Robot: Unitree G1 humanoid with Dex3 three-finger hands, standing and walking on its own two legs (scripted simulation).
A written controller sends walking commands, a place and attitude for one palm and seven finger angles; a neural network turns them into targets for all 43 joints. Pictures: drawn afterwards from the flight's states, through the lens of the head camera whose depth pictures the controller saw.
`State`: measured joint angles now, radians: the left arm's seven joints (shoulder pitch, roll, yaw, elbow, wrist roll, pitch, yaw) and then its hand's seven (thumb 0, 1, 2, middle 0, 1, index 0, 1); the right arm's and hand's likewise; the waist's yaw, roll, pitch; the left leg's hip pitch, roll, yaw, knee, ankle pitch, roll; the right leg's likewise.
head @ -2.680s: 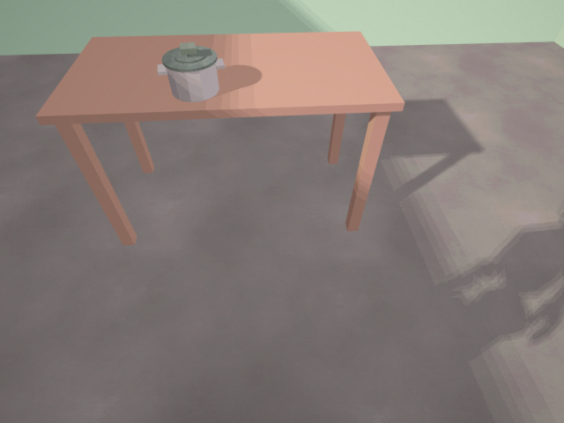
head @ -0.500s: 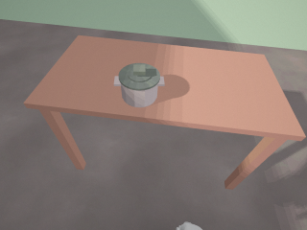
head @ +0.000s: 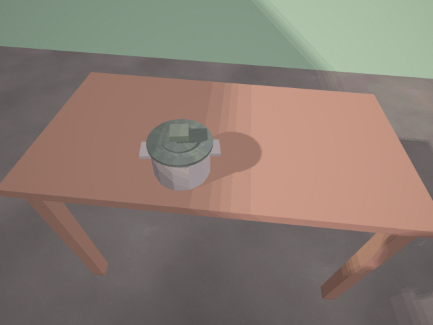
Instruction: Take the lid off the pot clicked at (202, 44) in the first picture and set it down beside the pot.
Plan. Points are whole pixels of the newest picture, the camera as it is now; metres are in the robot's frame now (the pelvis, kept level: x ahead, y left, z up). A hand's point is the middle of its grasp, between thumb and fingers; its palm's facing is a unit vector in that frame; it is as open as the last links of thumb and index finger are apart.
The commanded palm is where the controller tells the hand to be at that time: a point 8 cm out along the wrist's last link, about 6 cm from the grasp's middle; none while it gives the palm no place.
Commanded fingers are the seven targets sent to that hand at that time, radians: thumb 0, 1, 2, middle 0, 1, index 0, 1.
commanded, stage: come to a stop and stand still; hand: left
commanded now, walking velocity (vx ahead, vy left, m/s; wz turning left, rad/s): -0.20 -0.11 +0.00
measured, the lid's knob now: (179, 132) +0.52 +0.13 +0.05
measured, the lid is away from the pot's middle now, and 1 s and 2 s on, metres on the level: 0.00 0.00 0.00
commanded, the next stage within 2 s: look again from close up in 0.74 s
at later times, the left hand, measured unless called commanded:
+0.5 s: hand out of the picture +0.00 +0.17 -0.17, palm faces +0.02 -0.97 -0.25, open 7.4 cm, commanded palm none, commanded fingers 0.00 0.90 0.90 -0.20 -0.30 -0.20 -0.30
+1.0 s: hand out of the picture -0.03 +0.15 -0.17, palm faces +0.00 -0.99 -0.17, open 7.4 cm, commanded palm none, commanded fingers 0.00 0.90 0.90 -0.20 -0.30 -0.20 -0.30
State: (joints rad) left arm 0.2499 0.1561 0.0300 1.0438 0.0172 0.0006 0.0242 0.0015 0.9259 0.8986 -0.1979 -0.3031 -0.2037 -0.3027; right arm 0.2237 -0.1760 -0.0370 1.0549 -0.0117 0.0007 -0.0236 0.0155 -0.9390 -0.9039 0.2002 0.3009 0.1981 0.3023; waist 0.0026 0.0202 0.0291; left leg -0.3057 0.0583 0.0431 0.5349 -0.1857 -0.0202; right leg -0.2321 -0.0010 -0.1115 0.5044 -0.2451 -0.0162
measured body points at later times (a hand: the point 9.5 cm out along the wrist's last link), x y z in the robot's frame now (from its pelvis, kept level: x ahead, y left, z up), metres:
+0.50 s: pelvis -0.03 -0.02 -0.01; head -0.03 -0.03 +0.44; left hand +0.00 +0.22 -0.15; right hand +0.03 -0.25 -0.16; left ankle +0.00 +0.09 -0.73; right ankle -0.03 -0.12 -0.73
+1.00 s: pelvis -0.02 -0.02 +0.00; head -0.02 -0.01 +0.45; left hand -0.03 +0.20 -0.16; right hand -0.04 -0.23 -0.15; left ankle +0.00 +0.09 -0.73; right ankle -0.03 -0.12 -0.73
